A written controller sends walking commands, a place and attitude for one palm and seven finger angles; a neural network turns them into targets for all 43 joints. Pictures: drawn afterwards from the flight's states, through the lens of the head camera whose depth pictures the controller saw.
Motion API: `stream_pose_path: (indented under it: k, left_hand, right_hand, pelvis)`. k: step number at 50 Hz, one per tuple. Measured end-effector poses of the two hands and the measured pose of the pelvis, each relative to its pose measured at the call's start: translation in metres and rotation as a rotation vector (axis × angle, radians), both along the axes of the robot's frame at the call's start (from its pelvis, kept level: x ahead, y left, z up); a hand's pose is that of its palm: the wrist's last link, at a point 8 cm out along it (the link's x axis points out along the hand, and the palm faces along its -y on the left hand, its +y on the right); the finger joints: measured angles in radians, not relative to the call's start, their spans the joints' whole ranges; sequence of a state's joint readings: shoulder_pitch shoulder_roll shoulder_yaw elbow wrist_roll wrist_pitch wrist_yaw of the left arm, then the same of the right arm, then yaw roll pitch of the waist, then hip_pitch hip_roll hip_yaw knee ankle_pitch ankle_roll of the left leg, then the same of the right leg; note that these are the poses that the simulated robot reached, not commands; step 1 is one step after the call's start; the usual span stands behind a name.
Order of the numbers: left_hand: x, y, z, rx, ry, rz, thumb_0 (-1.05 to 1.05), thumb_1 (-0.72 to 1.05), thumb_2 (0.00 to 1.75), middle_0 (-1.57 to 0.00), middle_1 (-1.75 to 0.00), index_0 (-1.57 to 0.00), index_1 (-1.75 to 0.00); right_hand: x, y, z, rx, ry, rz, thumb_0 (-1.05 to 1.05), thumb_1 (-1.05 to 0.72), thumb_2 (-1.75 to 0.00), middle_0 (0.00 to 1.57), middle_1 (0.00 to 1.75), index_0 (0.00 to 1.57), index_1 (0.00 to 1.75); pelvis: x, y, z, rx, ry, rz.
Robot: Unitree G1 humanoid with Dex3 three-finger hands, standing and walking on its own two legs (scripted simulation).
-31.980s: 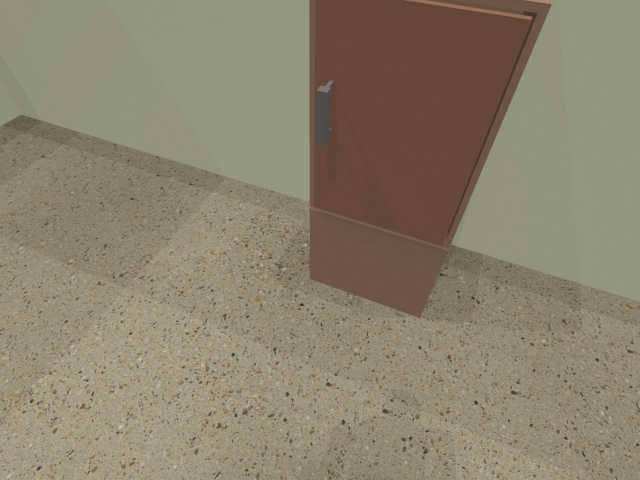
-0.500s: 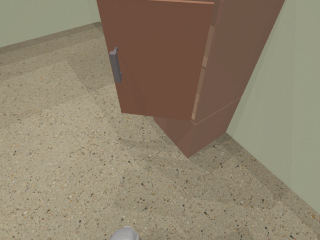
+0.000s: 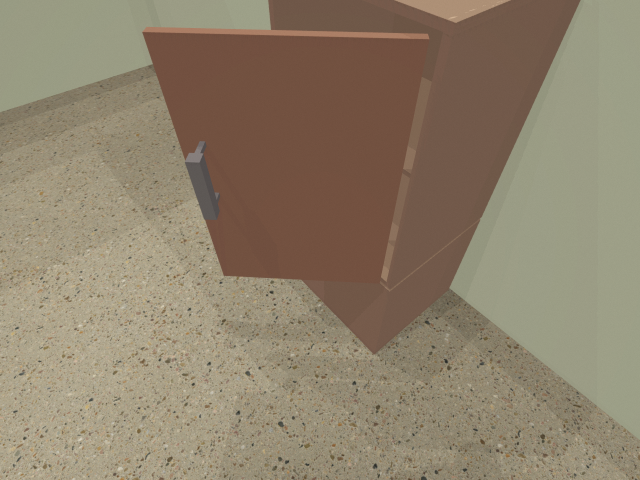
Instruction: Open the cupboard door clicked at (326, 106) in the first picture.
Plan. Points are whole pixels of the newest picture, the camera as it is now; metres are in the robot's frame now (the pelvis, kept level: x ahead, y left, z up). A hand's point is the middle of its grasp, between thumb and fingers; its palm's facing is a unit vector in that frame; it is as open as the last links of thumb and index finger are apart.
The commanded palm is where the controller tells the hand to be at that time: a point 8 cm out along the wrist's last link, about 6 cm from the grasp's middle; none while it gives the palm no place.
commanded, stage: come to a stop and stand still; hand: left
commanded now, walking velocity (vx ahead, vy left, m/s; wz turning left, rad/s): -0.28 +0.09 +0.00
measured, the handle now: (206, 180) +0.60 +0.24 +0.00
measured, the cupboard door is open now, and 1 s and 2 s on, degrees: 46 46 46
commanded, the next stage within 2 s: look again from close up in 0.78 s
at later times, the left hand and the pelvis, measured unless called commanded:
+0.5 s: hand out of the picture +0.04 +0.20 -0.18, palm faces +0.02 -0.97 -0.23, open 7.3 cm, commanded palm none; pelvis +0.00 +0.01 -0.01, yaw +1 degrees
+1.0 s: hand out of the picture +0.02 +0.17 -0.16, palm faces +0.02 -0.97 -0.23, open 7.3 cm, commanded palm none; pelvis +0.01 -0.01 +0.01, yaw +1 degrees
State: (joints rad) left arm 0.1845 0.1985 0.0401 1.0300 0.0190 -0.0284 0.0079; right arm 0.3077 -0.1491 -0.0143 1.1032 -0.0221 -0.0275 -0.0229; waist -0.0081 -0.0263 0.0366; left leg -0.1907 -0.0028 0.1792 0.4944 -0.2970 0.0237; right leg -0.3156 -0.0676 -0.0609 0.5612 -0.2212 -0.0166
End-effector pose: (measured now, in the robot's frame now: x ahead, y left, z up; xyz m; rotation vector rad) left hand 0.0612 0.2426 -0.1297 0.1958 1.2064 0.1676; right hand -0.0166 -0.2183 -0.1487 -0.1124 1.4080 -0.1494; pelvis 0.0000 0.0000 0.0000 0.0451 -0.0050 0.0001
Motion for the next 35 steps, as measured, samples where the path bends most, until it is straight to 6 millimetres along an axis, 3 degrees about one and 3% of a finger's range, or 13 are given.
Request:
stream_pose_path:
  k: [6,11,18,26,35]
  left_hand:
    - [0.033,-0.019,0.001,-0.020,0.008,-0.020,0.01,0.92,0.90,-0.19,-0.30,-0.20,-0.30]
    - [0.039,-0.024,-0.007,-0.050,0.004,0.004,0.01,0.91,0.90,-0.20,-0.30,-0.20,-0.30]
    - [0.017,-0.012,-0.016,-0.059,0.036,0.039,0.00,0.91,0.90,-0.20,-0.30,-0.20,-0.30]
    - [-0.029,0.003,-0.014,-0.005,0.100,0.016,0.01,0.91,0.90,-0.20,-0.30,-0.20,-0.30]
    - [-0.053,0.005,0.002,0.016,0.122,0.039,0.01,0.91,0.90,-0.19,-0.30,-0.20,-0.30]
  right_hand:
    - [0.003,0.002,0.001,0.021,0.077,-0.038,0.00,-0.92,-0.90,0.20,0.30,0.20,0.29]
    - [0.016,-0.002,0.004,-0.010,0.076,-0.032,0.00,-0.91,-0.90,0.20,0.30,0.20,0.29]
    - [0.041,-0.008,0.011,-0.069,-0.017,0.002,0.00,-0.91,-0.90,0.20,0.30,0.20,0.29]
    - [0.075,-0.006,0.007,-0.040,-0.190,0.036,0.00,-0.91,-0.90,0.20,0.30,0.20,0.29]
    - [0.078,0.000,0.007,-0.004,-0.215,0.083,0.00,-0.94,-0.90,0.20,0.30,0.20,0.30]
  pelvis:
    - [0.022,-0.005,0.004,-0.026,0.011,0.021]
    - [0.024,-0.004,0.002,-0.028,0.009,0.024]
    - [0.013,0.003,-0.001,-0.032,0.001,0.020]
    - [0.001,0.007,-0.006,-0.032,-0.005,0.017]
    - [-0.002,0.007,0.001,-0.029,-0.007,0.015]
